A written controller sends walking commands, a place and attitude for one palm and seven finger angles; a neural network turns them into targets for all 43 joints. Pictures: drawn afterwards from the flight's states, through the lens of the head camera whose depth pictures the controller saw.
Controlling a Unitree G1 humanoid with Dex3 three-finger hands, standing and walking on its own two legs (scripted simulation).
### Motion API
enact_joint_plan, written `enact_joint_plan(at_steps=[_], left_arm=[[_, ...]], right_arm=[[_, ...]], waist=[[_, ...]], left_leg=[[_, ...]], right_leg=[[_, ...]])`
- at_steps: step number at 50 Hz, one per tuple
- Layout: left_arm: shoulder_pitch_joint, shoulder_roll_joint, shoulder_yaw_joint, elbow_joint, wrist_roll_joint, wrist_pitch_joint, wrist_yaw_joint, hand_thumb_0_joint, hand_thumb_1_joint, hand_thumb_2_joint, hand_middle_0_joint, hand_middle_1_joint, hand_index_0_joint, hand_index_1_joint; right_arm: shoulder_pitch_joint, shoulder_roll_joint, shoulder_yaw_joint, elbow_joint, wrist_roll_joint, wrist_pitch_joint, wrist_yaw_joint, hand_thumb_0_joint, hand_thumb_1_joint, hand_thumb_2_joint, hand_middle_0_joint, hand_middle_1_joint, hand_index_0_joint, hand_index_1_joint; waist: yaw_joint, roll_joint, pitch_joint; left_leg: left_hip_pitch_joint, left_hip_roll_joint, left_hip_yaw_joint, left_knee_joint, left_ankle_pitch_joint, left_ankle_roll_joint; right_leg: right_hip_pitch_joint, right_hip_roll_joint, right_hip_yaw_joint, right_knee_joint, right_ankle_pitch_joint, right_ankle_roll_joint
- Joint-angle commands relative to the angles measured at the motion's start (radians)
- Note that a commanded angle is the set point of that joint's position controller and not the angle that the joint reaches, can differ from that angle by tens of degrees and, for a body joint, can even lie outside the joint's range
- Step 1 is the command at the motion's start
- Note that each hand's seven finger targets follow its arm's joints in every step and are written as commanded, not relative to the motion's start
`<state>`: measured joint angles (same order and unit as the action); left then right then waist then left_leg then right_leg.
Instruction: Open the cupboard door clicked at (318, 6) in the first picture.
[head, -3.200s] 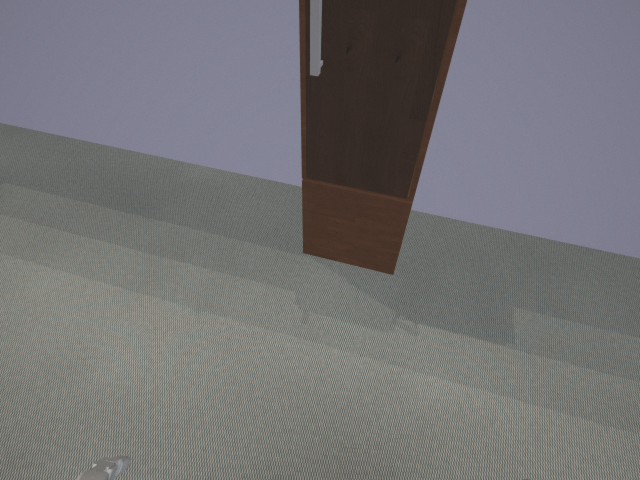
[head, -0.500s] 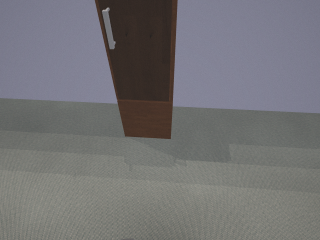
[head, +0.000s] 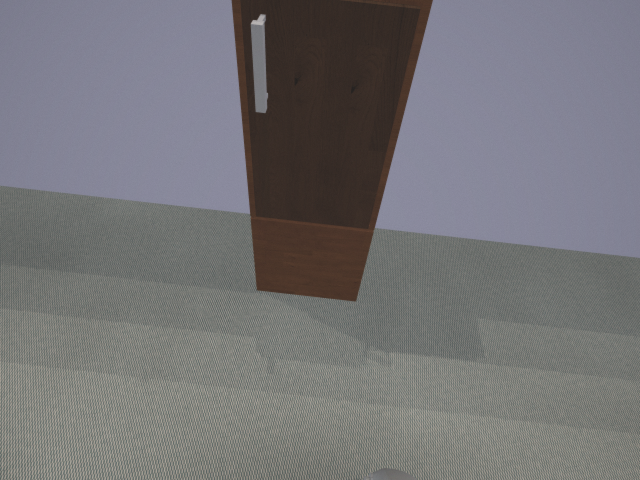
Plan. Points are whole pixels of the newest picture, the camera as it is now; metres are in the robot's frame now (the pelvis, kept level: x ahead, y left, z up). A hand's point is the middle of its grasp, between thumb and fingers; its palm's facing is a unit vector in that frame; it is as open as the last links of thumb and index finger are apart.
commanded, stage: take the last steps up to it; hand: left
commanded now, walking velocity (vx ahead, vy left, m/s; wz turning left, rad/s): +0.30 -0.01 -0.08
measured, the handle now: (261, 65) +0.83 +0.18 +0.12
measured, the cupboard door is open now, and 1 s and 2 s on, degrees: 0 0 0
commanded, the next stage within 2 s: come to a stop and stand still in 0.50 s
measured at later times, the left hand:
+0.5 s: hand (244, 386) +0.29 +0.14 -0.18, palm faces +0.04 -0.99 -0.15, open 7.1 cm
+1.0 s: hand (216, 395) +0.28 +0.18 -0.18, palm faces +0.00 -0.98 -0.21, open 7.3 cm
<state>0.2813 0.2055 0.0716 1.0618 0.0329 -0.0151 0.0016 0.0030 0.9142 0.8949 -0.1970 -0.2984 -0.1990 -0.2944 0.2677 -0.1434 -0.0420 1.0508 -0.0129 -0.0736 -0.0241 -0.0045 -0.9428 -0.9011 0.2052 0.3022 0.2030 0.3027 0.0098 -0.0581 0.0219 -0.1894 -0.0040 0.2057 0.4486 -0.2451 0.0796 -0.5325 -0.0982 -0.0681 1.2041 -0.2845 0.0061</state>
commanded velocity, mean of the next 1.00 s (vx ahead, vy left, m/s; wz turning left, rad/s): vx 0.04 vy -0.04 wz -0.02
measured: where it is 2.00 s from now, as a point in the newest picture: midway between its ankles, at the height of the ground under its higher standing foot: outside the picture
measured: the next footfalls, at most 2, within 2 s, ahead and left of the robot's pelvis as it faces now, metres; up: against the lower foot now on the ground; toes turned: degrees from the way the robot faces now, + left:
right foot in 0.38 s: +0.28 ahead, -0.13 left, +0.00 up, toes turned -10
left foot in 0.72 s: +0.37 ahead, +0.12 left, +0.00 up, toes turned +6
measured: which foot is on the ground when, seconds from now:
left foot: down 0.00-0.40, up 0.42-0.70, down 0.72-1.00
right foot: up 0.00-0.36, down 0.38-0.78, up 0.80-1.00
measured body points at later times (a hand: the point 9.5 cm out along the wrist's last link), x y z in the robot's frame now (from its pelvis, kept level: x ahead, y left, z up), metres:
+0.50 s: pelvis +0.19 -0.03 -0.01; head +0.21 -0.02 +0.44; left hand +0.29 +0.19 -0.16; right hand +0.07 -0.22 -0.16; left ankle +0.08 +0.07 -0.65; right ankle +0.24 -0.12 -0.74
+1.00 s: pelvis +0.25 -0.01 +0.00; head +0.29 +0.00 +0.44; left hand +0.28 +0.23 -0.16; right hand +0.34 -0.23 -0.15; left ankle +0.33 +0.11 -0.74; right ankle +0.21 -0.13 -0.68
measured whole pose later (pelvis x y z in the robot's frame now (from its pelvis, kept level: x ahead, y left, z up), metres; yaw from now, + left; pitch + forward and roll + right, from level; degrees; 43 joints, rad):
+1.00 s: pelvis +0.25 -0.01 +0.00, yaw -4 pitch -1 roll -1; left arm 0.24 0.19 0.06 1.03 0.02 0.05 0.02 0.00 0.91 0.89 -0.20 -0.30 -0.20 -0.29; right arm 0.09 -0.13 -0.04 0.99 -0.02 0.00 -0.05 0.00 -0.92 -0.90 0.21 0.30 0.20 0.30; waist 0.02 -0.02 0.11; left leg -0.31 0.10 0.15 0.48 -0.14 0.01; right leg -0.40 -0.01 -0.02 1.01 -0.51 0.03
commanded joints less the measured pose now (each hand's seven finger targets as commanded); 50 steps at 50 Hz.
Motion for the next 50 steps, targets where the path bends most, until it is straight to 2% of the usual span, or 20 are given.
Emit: enact_joint_plan(at_steps=[1,6,13,15,17,18,19,20,21,23,24,27,29,33,35,37,40,41,46,50], left_arm=[[0.068,-0.011,0.004,-0.04,0.005,0.015,-0.012,0.0,0.9,0.9,-0.2,-0.3,-0.2,-0.3],[-0.098,-0.003,0.002,-0.098,0.002,0.011,-0.016,0.0,0.9,0.9,-0.2,-0.3,-0.2,-0.3],[-0.244,-0.033,-0.013,-0.144,-0.003,-0.006,-0.016,0.0,0.9,0.9,-0.2,-0.3,-0.2,-0.3],[-0.215,-0.025,-0.012,-0.142,-0.004,-0.014,-0.014,0.0,0.9,0.9,-0.2,-0.3,-0.2,-0.3],[-0.054,-0.011,-0.004,-0.084,-0.002,-0.026,-0.01,0.0,0.9,0.9,-0.2,-0.3,-0.2,-0.3],[0.078,0.024,0.008,-0.043,0.0,-0.036,-0.006,0.0,0.9,0.9,-0.2,-0.3,-0.2,-0.3],[0.214,0.11,0.031,-0.004,0.003,-0.051,0.005,0.0,0.9,0.9,-0.2,-0.3,-0.2,-0.3],[0.292,0.188,0.048,0.01,-0.012,-0.053,0.013,0.0,0.9,0.9,-0.2,-0.3,-0.2,-0.3],[0.246,0.185,0.045,0.002,-0.023,-0.046,0.019,0.0,0.9,0.9,-0.2,-0.3,-0.2,-0.3],[0.078,0.108,0.023,-0.032,-0.022,-0.043,0.023,0.0,0.9,0.9,-0.2,-0.3,-0.2,-0.3],[0.034,0.062,0.008,-0.037,-0.02,-0.047,0.024,0.0,0.9,0.9,-0.2,-0.3,-0.2,-0.3],[-0.012,0.009,-0.006,-0.049,-0.004,-0.06,0.032,0.0,0.9,0.9,-0.2,-0.3,-0.2,-0.3],[-0.022,0.03,-0.008,-0.051,-0.005,-0.056,0.027,0.0,0.9,0.9,-0.2,-0.3,-0.2,-0.3],[-0.016,0.039,-0.015,-0.033,-0.012,-0.036,0.026,0.0,0.9,0.9,-0.2,-0.3,-0.2,-0.3],[-0.006,0.033,-0.024,-0.018,-0.018,-0.019,0.029,0.0,0.9,0.9,-0.2,-0.3,-0.2,-0.3],[0.079,0.003,-0.03,-0.014,-0.027,-0.002,0.035,0.0,0.9,0.9,-0.2,-0.3,-0.2,-0.3],[0.092,0.019,-0.029,-0.012,-0.024,0.031,0.039,0.0,0.9,0.9,-0.2,-0.3,-0.2,-0.3],[0.077,0.039,-0.022,-0.022,-0.02,0.039,0.038,0.0,0.9,0.9,-0.2,-0.3,-0.2,-0.3],[0.047,0.036,0.003,-0.063,-0.013,0.053,0.029,0.0,0.9,0.9,-0.2,-0.3,-0.2,-0.3],[0.036,0.027,0.01,-0.096,-0.015,0.063,0.021,0.0,0.9,0.9,-0.2,-0.3,-0.2,-0.3]], right_arm=[[0.098,-0.101,-0.013,0.001,-0.004,-0.017,-0.002,0.0,-0.9,-0.9,0.2,0.3,0.2,0.3],[0.206,-0.096,-0.015,0.043,-0.007,-0.019,-0.007,0.0,-0.9,-0.9,0.2,0.3,0.2,0.3],[0.314,-0.088,-0.008,0.101,-0.019,-0.008,-0.012,0.0,-0.9,-0.9,0.2,0.3,0.2,0.3],[0.311,-0.093,-0.008,0.106,-0.019,-0.003,-0.012,0.0,-0.9,-0.9,0.2,0.3,0.2,0.3],[0.281,-0.111,-0.008,0.107,-0.01,-0.001,-0.013,0.0,-0.9,-0.9,0.2,0.3,0.2,0.3],[0.254,-0.113,-0.009,0.096,0.001,-0.004,-0.01,0.0,-0.9,-0.9,0.2,0.3,0.2,0.3],[0.25,-0.079,-0.007,0.073,0.011,-0.007,0.001,0.0,-0.9,-0.9,0.2,0.3,0.2,0.3],[0.269,-0.047,-0.002,0.042,0.015,-0.008,0.002,0.0,-0.9,-0.9,0.2,0.3,0.2,0.3],[0.2,-0.069,-0.01,0.033,0.011,0.002,-0.003,0.0,-0.9,-0.9,0.2,0.3,0.2,0.3],[0.126,-0.026,-0.014,0.029,0.003,0.02,0.008,0.0,-0.9,-0.9,0.2,0.3,0.2,0.3],[0.134,-0.012,-0.009,0.027,-0.005,0.032,0.011,0.0,-0.9,-0.9,0.2,0.3,0.2,0.3],[0.211,0.029,-0.005,0.042,-0.014,0.06,0.015,0.0,-0.9,-0.9,0.2,0.3,0.2,0.3],[0.194,0.033,-0.003,0.027,-0.009,0.064,0.021,0.0,-0.9,-0.9,0.2,0.3,0.2,0.3],[0.134,0.021,0.016,0.016,-0.005,0.052,0.013,0.0,-0.9,-0.9,0.2,0.3,0.2,0.3],[0.148,-0.013,0.016,0.036,-0.001,0.046,0.008,0.0,-0.9,-0.9,0.2,0.3,0.2,0.3],[0.115,-0.124,0.001,0.013,-0.002,0.036,-0.004,0.0,-0.9,-0.9,0.2,0.3,0.2,0.3],[0.036,-0.172,-0.012,-0.008,-0.003,0.056,-0.027,0.0,-0.9,-0.9,0.2,0.3,0.2,0.3],[0.049,-0.176,-0.017,-0.011,-0.005,0.06,-0.036,0.0,-0.9,-0.9,0.2,0.3,0.2,0.3],[-0.013,-0.214,-0.05,-0.058,-0.011,0.08,-0.041,0.0,-0.9,-0.9,0.2,0.3,0.2,0.3],[-0.064,-0.203,-0.056,-0.079,-0.011,0.082,-0.033,0.0,-0.9,-0.9,0.2,0.3,0.2,0.3]], waist=[[0.02,0.114,0.085],[-0.026,0.069,0.109],[-0.08,0.137,0.132],[-0.06,0.124,0.111],[0.014,0.124,0.02],[0.075,0.113,-0.056],[0.121,-0.026,-0.167],[0.106,-0.148,-0.243],[0.111,-0.019,-0.179],[0.05,0.048,0.013],[0.014,0.056,0.052],[-0.056,0.017,0.057],[-0.058,-0.038,0.042],[-0.038,-0.042,0.005],[-0.045,0.012,-0.027],[-0.008,0.198,-0.068],[-0.006,0.346,0.007],[-0.021,0.323,0.005],[-0.031,0.171,-0.117],[-0.024,0.228,-0.151]], left_leg=[[-0.014,0.286,-0.247,-0.32,0.082,0.083],[0.143,0.295,-0.234,-0.301,0.238,0.086],[0.246,0.289,-0.158,-0.203,0.503,0.076],[0.231,0.289,-0.139,-0.127,0.646,0.072],[0.205,0.251,-0.088,0.048,0.817,0.035],[0.098,0.223,-0.06,0.209,0.752,0.004],[-0.134,0.143,-0.009,0.457,0.441,-0.04],[-0.334,0.01,-0.025,0.773,-0.302,-0.073],[-0.386,0.044,-0.16,0.884,-0.328,-0.048],[-0.383,0.121,-0.191,0.876,-0.186,-0.05],[-0.347,0.14,-0.199,0.826,-0.136,-0.054],[-0.247,0.151,-0.171,0.638,-0.113,-0.084],[-0.194,0.142,-0.142,0.475,-0.089,-0.094],[-0.088,0.092,-0.117,0.203,0.033,-0.112],[0.05,0.099,-0.13,0.018,0.26,-0.119],[0.095,0.268,-0.269,-0.013,0.705,-0.046],[0.023,0.366,-0.341,-0.105,0.877,0.063],[0.042,0.385,-0.345,-0.106,0.937,0.086],[0.171,0.385,-0.28,-0.041,0.859,0.116],[0.113,0.354,-0.255,-0.065,0.622,0.096]], right_leg=[[-0.095,-0.051,0.059,-0.078,0.104,0.018],[-0.171,-0.046,0.032,-0.254,0.121,0.023],[-0.096,0.008,-0.043,-0.49,0.048,-0.021],[0.012,0.046,-0.073,-0.563,0.001,-0.044],[0.239,0.109,-0.118,-0.654,0.07,-0.067],[0.455,0.08,-0.079,-0.697,0.166,-0.087],[0.711,-0.127,0.156,-0.71,0.276,-0.165],[0.841,-0.374,0.519,-0.819,0.465,-0.302],[0.75,-0.374,0.491,-0.871,0.405,-0.334],[0.422,-0.306,0.365,-0.967,0.106,-0.256],[0.32,-0.266,0.28,-0.993,0.105,-0.217],[0.191,-0.206,0.097,-1.004,0.242,-0.183],[0.179,-0.174,0.045,-1.0,0.233,-0.176],[0.246,-0.113,0.005,-0.889,0.378,-0.145],[0.248,-0.067,-0.022,-0.776,0.327,-0.088],[0.252,0.003,-0.03,-0.692,0.107,-0.014],[0.221,0.041,-0.024,-0.469,-0.208,0.014],[0.182,0.041,0.013,-0.356,-0.277,0.012],[0.047,0.06,0.077,-0.136,-0.24,0.024],[0.11,0.055,0.065,-0.233,-0.206,0.028]])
